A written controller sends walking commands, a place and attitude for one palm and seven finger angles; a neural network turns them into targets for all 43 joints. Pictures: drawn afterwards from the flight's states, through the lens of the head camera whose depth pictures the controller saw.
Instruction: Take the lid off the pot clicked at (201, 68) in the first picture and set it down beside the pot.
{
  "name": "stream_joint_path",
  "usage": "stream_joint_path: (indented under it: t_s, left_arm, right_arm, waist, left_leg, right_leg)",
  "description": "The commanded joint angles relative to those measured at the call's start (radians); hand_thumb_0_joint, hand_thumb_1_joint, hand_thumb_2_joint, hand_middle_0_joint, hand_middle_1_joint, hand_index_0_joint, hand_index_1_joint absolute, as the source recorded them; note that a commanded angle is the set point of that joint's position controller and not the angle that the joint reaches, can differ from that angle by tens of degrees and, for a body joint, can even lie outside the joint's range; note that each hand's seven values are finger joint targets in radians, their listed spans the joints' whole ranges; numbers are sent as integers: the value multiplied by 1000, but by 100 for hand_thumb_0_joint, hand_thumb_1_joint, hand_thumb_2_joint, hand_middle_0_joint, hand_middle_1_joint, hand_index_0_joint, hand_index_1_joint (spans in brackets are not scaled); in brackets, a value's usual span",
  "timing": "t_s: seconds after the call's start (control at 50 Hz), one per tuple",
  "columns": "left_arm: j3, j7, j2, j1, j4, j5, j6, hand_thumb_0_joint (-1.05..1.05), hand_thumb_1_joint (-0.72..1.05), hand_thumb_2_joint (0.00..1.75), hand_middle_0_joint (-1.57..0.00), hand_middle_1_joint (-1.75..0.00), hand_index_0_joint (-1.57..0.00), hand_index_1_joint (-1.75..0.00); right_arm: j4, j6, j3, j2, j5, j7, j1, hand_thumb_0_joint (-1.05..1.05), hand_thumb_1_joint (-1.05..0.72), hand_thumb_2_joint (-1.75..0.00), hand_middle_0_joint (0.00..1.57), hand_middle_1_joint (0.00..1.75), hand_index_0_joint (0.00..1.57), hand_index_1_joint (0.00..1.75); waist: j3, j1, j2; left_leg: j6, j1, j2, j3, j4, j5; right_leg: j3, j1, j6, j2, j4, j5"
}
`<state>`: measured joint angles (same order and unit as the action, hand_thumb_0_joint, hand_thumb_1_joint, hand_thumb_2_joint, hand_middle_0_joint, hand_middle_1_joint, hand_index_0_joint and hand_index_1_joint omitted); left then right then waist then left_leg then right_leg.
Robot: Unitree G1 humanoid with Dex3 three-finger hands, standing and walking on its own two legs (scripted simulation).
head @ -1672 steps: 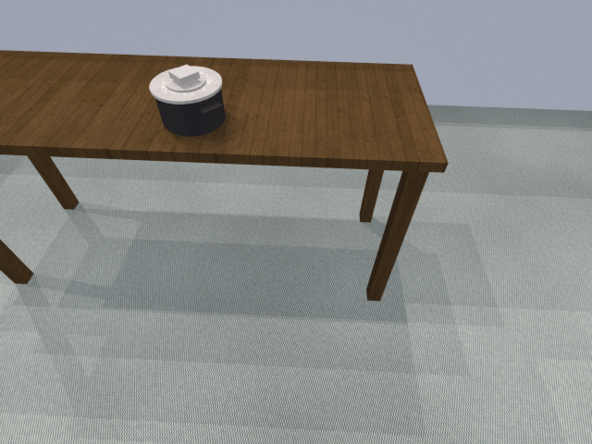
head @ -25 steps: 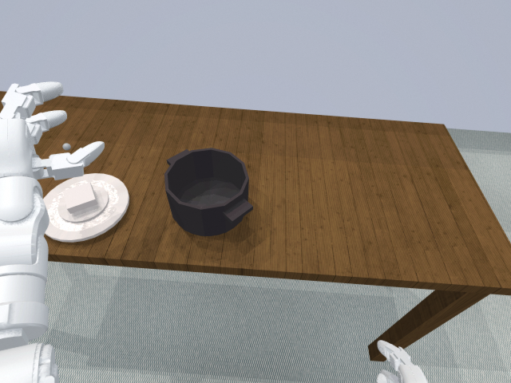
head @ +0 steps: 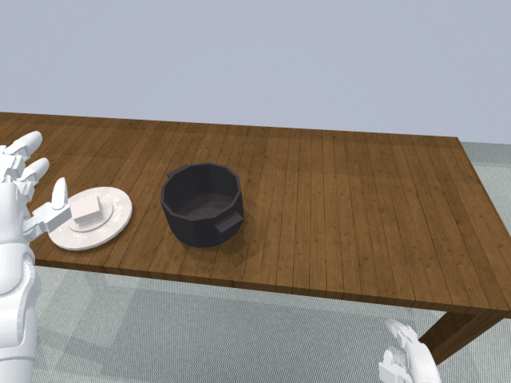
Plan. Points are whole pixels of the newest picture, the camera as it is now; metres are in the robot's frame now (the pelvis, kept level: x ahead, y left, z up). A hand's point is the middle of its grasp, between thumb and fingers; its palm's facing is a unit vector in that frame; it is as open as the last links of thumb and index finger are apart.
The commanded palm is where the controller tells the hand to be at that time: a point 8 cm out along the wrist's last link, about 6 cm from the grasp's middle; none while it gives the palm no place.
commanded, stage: draw the hand back to the body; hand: left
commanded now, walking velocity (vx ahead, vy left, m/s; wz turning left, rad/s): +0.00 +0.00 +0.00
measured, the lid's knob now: (86, 208) +0.45 +0.41 -0.02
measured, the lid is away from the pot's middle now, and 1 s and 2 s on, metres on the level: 0.26 0.26 0.26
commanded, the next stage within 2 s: step back with the hand held close in 0.90 s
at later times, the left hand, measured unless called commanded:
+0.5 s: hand (41, 265) +0.21 +0.27 +0.16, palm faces +0.40 -0.87 -0.29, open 7.4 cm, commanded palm +0.15 +0.31 +0.18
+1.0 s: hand (5, 313) +0.15 +0.28 +0.16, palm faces +0.39 -0.86 -0.32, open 7.4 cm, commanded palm +0.10 +0.32 +0.17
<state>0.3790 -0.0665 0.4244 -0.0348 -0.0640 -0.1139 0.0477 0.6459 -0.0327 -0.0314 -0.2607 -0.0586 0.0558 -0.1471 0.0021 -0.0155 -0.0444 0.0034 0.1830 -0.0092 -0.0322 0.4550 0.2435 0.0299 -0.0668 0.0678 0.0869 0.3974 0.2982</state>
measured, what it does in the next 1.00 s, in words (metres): stands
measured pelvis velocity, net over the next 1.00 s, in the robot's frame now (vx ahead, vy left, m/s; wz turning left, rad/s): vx -0.03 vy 0.04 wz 0.01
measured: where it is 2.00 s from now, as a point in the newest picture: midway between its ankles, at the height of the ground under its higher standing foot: outside the picture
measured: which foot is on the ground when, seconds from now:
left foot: down 0.00-1.00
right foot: down 0.00-1.00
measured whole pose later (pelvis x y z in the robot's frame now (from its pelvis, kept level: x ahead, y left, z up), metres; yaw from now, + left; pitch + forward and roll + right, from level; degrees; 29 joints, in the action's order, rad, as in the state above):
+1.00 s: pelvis -0.03 +0.04 +0.00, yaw +1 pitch -5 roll -1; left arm 0.28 -0.09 0.33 0.52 0.47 -0.10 0.09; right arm 0.64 -0.10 -0.05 -0.21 -0.01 0.06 -0.15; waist 0.02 -0.06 -0.04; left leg 0.05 0.14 -0.05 -0.03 0.43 0.20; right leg 0.03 -0.01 0.02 0.05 0.35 0.25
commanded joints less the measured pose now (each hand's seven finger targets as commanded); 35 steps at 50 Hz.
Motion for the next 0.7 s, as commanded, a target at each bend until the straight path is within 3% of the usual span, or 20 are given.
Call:
stream_joint_path:
  t_s: [0.0, 0.04, 0.08, 0.12, 0.2, 0.26, 0.28, 0.3, 0.36, 0.42, 0.46, 0.5, 0.56, 0.62, 0.68]
  left_arm:
    - [91, -19, 257, -207, 300, -5, 70, 0, 88, 89, -20, -32, -20, -32]
    - [126, -24, 282, -175, 313, -6, 75, 0, 90, 90, -20, -30, -20, -30]
    - [114, -24, 254, -143, 314, -11, 75, 0, 90, 90, -20, -30, -20, -30]
    - [81, -21, 215, -121, 377, -13, 83, 0, 90, 90, -20, -30, -20, -30]
    - [46, -22, 169, -34, 426, -14, 91, 0, 90, 90, -20, -30, -20, -30]
    - [100, -29, 202, 39, 415, -18, 96, 0, 90, 90, -20, -30, -20, -30]
    - [90, -27, 192, 45, 435, -18, 98, 0, 90, 90, -20, -30, -20, -30]
    - [101, -26, 193, 74, 455, -18, 102, 0, 90, 90, -20, -30, -20, -30]
    - [47, -21, 146, 113, 546, -14, 119, 0, 90, 90, -20, -30, -20, -30]
    - [32, -22, 125, 186, 552, -13, 115, 0, 90, 90, -20, -30, -20, -30]
    - [56, -25, 137, 239, 542, -14, 116, 0, 90, 90, -20, -30, -20, -30]
    - [74, -24, 145, 286, 583, -13, 122, 0, 90, 90, -20, -30, -20, -30]
    - [26, -20, 107, 319, 669, -5, 133, 0, 90, 90, -20, -30, -20, -30]
    - [3, -20, 80, 390, 681, -3, 119, 0, 90, 90, -20, -30, -20, -30]
    - [30, -25, 94, 457, 701, 0, 122, 0, 90, 90, -20, -30, -20, -30]
  right_arm:
    - [-146, -62, 38, -102, -1, 8, 112, 0, -90, -90, 20, 30, 20, 30]
    - [-142, -63, 38, -102, 4, 12, 115, 0, -90, -90, 20, 30, 20, 30]
    - [-144, -66, 35, -95, 6, 15, 122, 0, -90, -90, 20, 30, 20, 30]
    - [-154, -76, 34, -89, 6, 15, 134, 0, -90, -90, 20, 30, 20, 30]
    - [-153, -87, 32, -84, 12, 15, 140, 0, -90, -90, 20, 30, 20, 30]
    - [-147, -88, 35, -85, 18, 19, 135, 0, -90, -90, 20, 30, 20, 30]
    - [-150, -87, 33, -84, 18, 20, 141, 0, -90, -90, 20, 30, 20, 30]
    - [-154, -90, 36, -81, 20, 22, 144, 0, -90, -90, 20, 30, 20, 30]
    - [-164, -103, 32, -75, 24, 18, 153, 0, -90, -90, 20, 30, 20, 30]
    - [-160, -109, 30, -73, 25, 17, 152, 0, -90, -90, 20, 30, 20, 30]
    - [-158, -107, 34, -75, 29, 19, 145, 0, -90, -90, 20, 30, 20, 30]
    - [-161, -107, 35, -73, 32, 20, 147, 0, -90, -90, 20, 30, 20, 30]
    - [-170, -117, 32, -67, 35, 14, 156, 0, -90, -90, 20, 30, 20, 30]
    - [-170, -119, 32, -66, 36, 13, 149, 0, -90, -90, 20, 30, 20, 30]
    - [-169, -119, 32, -63, 40, 13, 142, 0, -90, -90, 20, 30, 20, 30]
  waist:
    - [-185, -3, -5]
    - [-169, -6, 9]
    - [-153, -9, 29]
    - [-157, -13, -18]
    - [-137, -14, -37]
    - [-105, -21, 21]
    - [-106, -22, 22]
    - [-107, -26, 19]
    - [-121, -23, -50]
    - [-78, -26, -36]
    - [-59, -27, 9]
    - [-79, -36, 21]
    - [-76, -30, -43]
    - [-44, -30, -28]
    - [-40, -34, -5]
  left_leg:
    - [52, -173, -3, 54, 2, -271]
    - [52, -166, -2, 52, -2, -264]
    - [53, -164, -2, 51, -11, -241]
    - [52, -187, -1, 48, -18, -248]
    - [51, -200, 2, 41, -28, -240]
    - [52, -178, 4, 35, -38, -213]
    - [51, -177, 4, 33, -43, -207]
    - [53, -185, 6, 37, -41, -210]
    - [49, -208, 7, 31, -50, -211]
    - [44, -195, 14, 20, -64, -192]
    - [47, -179, 15, 19, -66, -175]
    - [47, -183, 16, 17, -67, -197]
    - [42, -192, 17, 13, -70, -191]
    - [39, -184, 24, 5, -79, -174]
    - [37, -166, 26, -1, -85, -158]
  right_leg:
    - [4, -37, -71, -96, -50, -545]
    - [4, -37, -68, -95, -61, -515]
    - [3, -44, -66, -93, -70, -471]
    - [1, -48, -59, -90, -74, -445]
    - [-7, -63, -50, -83, -88, -387]
    - [-9, -68, -49, -81, -102, -347]
    - [-8, -65, -49, -82, -105, -330]
    - [-8, -65, -50, -83, -107, -333]
    - [-14, -66, -42, -82, -110, -303]
    - [-19, -81, -39, -78, -118, -264]
    - [-20, -88, -40, -76, -128, -244]
    - [-21, -66, -39, -78, -121, -265]
    - [-26, -77, -35, -78, -122, -244]
    - [-27, -93, -35, -75, -129, -216]
    - [-30, -86, -33, -74, -130, -195]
